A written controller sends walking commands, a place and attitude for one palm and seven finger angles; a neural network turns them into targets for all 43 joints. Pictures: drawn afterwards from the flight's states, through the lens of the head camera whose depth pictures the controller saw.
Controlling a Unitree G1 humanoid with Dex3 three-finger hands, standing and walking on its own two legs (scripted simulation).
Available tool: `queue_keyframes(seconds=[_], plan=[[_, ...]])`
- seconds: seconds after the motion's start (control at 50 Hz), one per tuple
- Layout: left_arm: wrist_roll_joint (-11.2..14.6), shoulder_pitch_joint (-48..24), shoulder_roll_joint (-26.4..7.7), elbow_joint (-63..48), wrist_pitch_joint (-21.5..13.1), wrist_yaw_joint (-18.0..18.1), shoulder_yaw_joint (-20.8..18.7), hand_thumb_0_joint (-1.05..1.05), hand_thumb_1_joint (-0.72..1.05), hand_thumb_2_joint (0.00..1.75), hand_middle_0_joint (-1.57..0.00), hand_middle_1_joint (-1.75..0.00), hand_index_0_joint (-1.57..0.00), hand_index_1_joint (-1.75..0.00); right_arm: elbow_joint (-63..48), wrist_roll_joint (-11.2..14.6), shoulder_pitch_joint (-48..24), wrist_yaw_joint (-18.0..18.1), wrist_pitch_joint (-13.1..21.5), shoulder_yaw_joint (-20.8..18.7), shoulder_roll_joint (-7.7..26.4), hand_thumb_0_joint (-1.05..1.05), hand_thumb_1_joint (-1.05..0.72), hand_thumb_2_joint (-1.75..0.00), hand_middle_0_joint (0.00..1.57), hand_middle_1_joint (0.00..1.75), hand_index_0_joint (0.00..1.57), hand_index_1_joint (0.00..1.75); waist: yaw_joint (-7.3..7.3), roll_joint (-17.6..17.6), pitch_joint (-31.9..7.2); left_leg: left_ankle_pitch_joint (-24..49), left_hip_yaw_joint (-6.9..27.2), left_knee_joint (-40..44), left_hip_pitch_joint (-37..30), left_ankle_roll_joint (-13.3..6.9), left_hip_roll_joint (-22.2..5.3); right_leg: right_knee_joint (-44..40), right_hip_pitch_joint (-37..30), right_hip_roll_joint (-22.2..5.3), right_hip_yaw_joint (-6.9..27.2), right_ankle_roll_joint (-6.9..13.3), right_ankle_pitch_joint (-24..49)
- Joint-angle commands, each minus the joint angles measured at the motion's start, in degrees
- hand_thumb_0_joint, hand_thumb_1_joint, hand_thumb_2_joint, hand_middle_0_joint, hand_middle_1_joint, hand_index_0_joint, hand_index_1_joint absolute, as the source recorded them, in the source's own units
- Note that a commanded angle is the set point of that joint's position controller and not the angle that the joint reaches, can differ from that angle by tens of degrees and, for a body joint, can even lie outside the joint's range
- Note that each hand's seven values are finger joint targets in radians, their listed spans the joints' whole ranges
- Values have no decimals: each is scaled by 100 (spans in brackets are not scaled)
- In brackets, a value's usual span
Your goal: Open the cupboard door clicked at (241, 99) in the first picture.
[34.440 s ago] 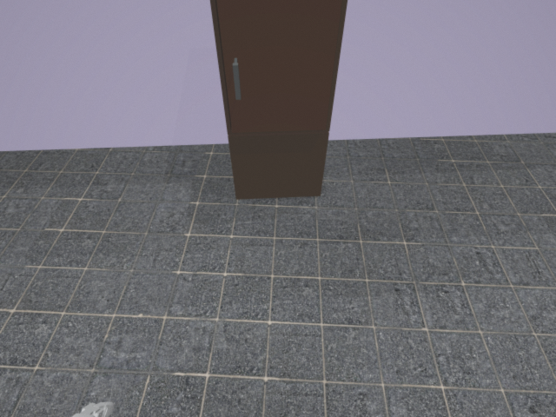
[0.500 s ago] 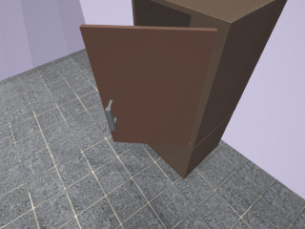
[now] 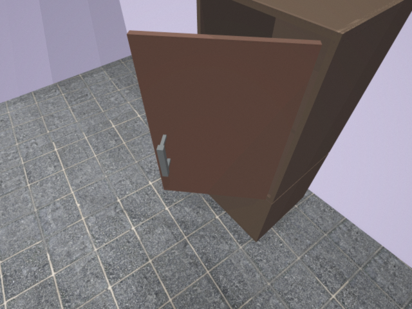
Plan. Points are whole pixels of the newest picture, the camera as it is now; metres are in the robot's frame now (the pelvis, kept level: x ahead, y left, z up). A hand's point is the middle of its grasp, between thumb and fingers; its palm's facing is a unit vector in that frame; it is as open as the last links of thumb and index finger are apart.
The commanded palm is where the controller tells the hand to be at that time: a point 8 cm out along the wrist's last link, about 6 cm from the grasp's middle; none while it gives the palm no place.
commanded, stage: come to a stop and stand still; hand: left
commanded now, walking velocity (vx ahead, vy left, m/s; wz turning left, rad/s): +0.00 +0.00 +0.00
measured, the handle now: (164, 156) +0.54 +0.16 -0.10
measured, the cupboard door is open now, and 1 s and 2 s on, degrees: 43 43 43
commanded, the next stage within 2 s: look again from close up in 0.30 s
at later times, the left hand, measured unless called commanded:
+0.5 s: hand out of the picture +0.05 +0.20 -0.17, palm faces +0.00 -0.98 -0.22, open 7.4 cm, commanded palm none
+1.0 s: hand out of the picture +0.07 +0.21 -0.17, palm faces -0.01 -0.97 -0.24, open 7.4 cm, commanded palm +0.13 +0.26 -0.07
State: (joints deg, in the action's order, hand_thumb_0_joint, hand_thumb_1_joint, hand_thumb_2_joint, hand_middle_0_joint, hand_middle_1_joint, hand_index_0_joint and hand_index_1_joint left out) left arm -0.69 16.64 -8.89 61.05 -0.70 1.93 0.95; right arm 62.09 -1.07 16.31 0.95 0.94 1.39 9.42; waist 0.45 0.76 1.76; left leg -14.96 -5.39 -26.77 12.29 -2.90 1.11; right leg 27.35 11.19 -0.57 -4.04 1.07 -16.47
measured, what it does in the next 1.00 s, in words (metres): stands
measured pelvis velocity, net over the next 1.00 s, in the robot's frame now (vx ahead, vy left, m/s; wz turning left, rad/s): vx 0.03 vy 0.01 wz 0.00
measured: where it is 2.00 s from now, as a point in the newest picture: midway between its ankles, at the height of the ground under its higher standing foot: outside the picture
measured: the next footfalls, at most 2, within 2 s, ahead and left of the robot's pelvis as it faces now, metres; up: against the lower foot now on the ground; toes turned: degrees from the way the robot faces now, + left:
none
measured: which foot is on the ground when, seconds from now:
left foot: down 0.00-1.00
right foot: down 0.00-1.00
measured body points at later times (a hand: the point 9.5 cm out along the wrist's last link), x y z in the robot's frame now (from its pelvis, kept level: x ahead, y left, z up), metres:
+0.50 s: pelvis +0.03 +0.01 +0.00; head +0.05 +0.02 +0.45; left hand +0.05 +0.25 -0.16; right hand +0.07 -0.22 -0.15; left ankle -0.01 +0.08 -0.74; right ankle -0.02 -0.10 -0.74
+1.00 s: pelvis +0.03 +0.01 +0.00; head +0.05 +0.02 +0.45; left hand +0.07 +0.26 -0.15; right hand +0.07 -0.23 -0.15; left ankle -0.01 +0.08 -0.74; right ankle -0.02 -0.10 -0.74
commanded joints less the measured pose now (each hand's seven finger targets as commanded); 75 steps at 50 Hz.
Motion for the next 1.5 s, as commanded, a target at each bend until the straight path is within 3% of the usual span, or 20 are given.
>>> queue_keyframes(seconds=[0.0, 0.48, 0.96, 0.98, 1.0, 1.02, 1.04, 1.06, 1.08, 1.12, 1.14, 1.16, 1.2, 1.22, 1.26, 1.28, 1.34, 1.36, 1.44, 1.48], plan=[[14, 226, -669, -147, -126, 35, -105, 0, 90, 90, -20, -30, -20, -30, -164, 29, 130, 60, 150, -120, 627, 0, -90, -90, 20, 30, 20, 30, -46, -93, -59, 1002, 804, 582, -116, -26, -739, -415, -39, -547, 665, 154, 885], [-6, -68, -999, -55, -81, 28, -174, 0, 90, 90, -20, -30, -20, -30, -12, 28, -359, 112, 174, -184, 951, 0, -90, -90, 20, 30, 20, 30, -99, -110, -226, 2191, 816, 577, -568, -47, -789, -400, -365, -664, 565, 104, 1745], [-7, -267, -1161, -34, -45, 11, -203, 0, 90, 90, -20, -30, -20, -30, 99, 33, -427, 123, 166, -183, 1085, 0, -90, -90, 20, 30, 20, 30, -99, -113, -161, 2213, 846, 761, -675, -33, -813, -531, -436, -701, 570, 111, 1677], [-60, 228, -742, 73, -126, 255, -89, 0, 90, 90, -20, -30, -20, -30, -265, 112, -379, 73, 142, -176, 968, 0, -90, -90, 20, 30, 20, 30, -77, 55, 116, 3539, 684, -259, -430, 154, -907, -329, 26, -785, 677, -76, 2671], [890, -3853, -2912, -8274, -1231, 178, -2001, 0, 88, 89, -20, -32, -20, -32, -2115, 358, 38, 194, 909, -512, 1709, 0, -90, -90, 20, 30, 20, 30, 370, 909, -2809, 4812, 1115, 107, -2116, 504, -343, 199, -160, -140, 64, 119, 3136], [432, -981, -2253, -6719, -1009, 191, -1413, 0, 85, 88, -20, -33, -20, -33, -1975, 231, -348, 360, 1516, -269, 1362, 0, -90, -90, 20, 30, 20, 30, 7, 1981, -2551, 5759, 1298, 485, -3146, 404, -811, 905, 780, 72, 34, 118, 960], [764, 429, -889, -5845, -404, 225, -851, 0, 83, 87, -21, -34, -21, -34, -1914, 219, -400, 278, 1591, -367, 1055, 0, -90, -90, 20, 30, 20, 30, 50, 1743, -1696, 5549, 1040, 493, -2252, 664, -560, 1269, 1029, 54, -89, 109, -29], [879, 91, -424, -5470, -448, 59, -695, 0, 81, 86, -21, -36, -21, -36, -1783, 242, -172, 188, 1554, -475, 1093, 0, -90, -90, 20, 30, 20, 30, 286, 579, -823, 4822, 940, 262, -1550, 572, -615, 967, 1444, 11, -36, 28, -30], [998, -307, -584, -5311, -741, -164, -968, 0, 78, 85, -21, -37, -21, -37, -2116, 147, -326, 125, 1549, -617, 1306, 0, -90, -90, 20, 30, 20, 30, 283, -68, -272, 3739, 1004, -196, -719, 471, -539, 728, 1724, 24, -117, 8, 35], [1221, 363, -688, -4278, -1540, -717, -1449, 0, 74, 83, -21, -40, -21, -40, -2447, 75, -454, 92, 1497, -682, 1418, 0, -90, -90, 20, 30, 20, 30, 187, -1095, -276, 1573, 872, -1128, 762, 370, -222, 749, 2041, 60, -223, 11, 623], [1311, 810, -666, -3814, -1965, -1075, -1570, 0, 71, 82, -21, -42, -21, -42, -2610, 94, -538, 26, 1522, -667, 1394, 0, -90, -90, 20, 30, 20, 30, 23, -985, -354, 1143, 767, -1436, 1344, 355, -67, 1063, 2110, 12, -147, 59, 791], [1436, 870, -610, -3769, -2430, -1453, -1587, 0, 69, 81, -22, -43, -22, -43, -2791, 116, -646, -14, 1531, -656, 1379, 0, -90, -90, 20, 30, 20, 30, -81, -1217, -675, 1004, 718, -1770, 1794, 337, -20, 1551, 2355, 34, -132, 73, 861], [1662, 843, -775, -3733, -3279, -2280, -1825, 0, 64, 79, -22, -47, -22, -47, -3095, 152, -816, -79, 1598, -704, 1417, 0, -90, -90, 20, 30, 20, 30, -292, -1023, -1413, 971, 599, -2501, 2472, 361, 40, 2485, 2801, 70, 26, 94, 949], [1766, 620, -845, -3835, -3637, -2682, -1787, 0, 62, 78, -22, -48, -22, -48, -3244, 162, -888, -118, 1656, -716, 1429, 0, -90, -90, 20, 30, 20, 30, -275, -802, -1692, 811, 624, -2785, 2717, 366, 47, 2776, 3043, 81, 150, 99, 776], [2063, 52, -1556, -4054, -4029, -3474, -2267, 0, 57, 76, -22, -51, -22, -51, -3585, 245, -909, -162, 1736, -712, 1476, 0, -90, -90, 20, 30, 20, 30, -265, -147, -2119, 371, 577, -3318, 3221, 339, 81, 3001, 3125, -18, 675, 138, 300], [2230, 76, -1898, -4075, -3951, -3673, -2640, 0, 55, 75, -22, -53, -22, -53, -3777, 287, -922, -123, 1732, -708, 1480, 0, -90, -90, 20, 30, 20, 30, -345, -275, -2407, 106, 486, -3524, 3574, 280, 82, 2962, 2959, -63, 942, 76, -7], [2673, -906, -2279, -4954, -3582, -3831, -2860, 0, 48, 72, -23, -57, -23, -57, -4125, 348, -833, 69, 1673, -620, 1445, 0, -90, -90, 20, 30, 20, 30, -216, -285, -2423, -595, 470, -3892, 4241, 167, -7, 2655, 2934, -76, 1473, -77, -1247], [2721, -1156, -2286, -5373, -3522, -3786, -2814, 0, 46, 71, -23, -58, -23, -58, -4166, 353, -762, 134, 1654, -602, 1390, 0, -90, -90, 20, 30, 20, 30, -180, -38, -2458, -661, 478, -3959, 4252, 128, -49, 2542, 2861, -93, 1558, -101, -1451], [2531, -1942, -2256, -6195, -3328, -3469, -2423, 0, 36, 67, -24, -64, -24, -64, -4001, 326, -583, 364, 1658, -494, 1374, 0, -90, -90, 20, 30, 20, 30, 146, 311, -2305, -719, 602, -4085, 4085, -7, -190, 2541, 3386, 59, 1423, -77, -1772], [2369, -1666, -2272, -6028, -3166, -3418, -2352, 0, 32, 65, -24, -68, -24, -68, -3816, 337, -522, 426, 1688, -470, 1364, 0, -90, -90, 20, 30, 20, 30, 142, 526, -2233, -726, 658, -4010, 4014, 4, -205, 2532, 3484, 74, 1288, -38, -1711]])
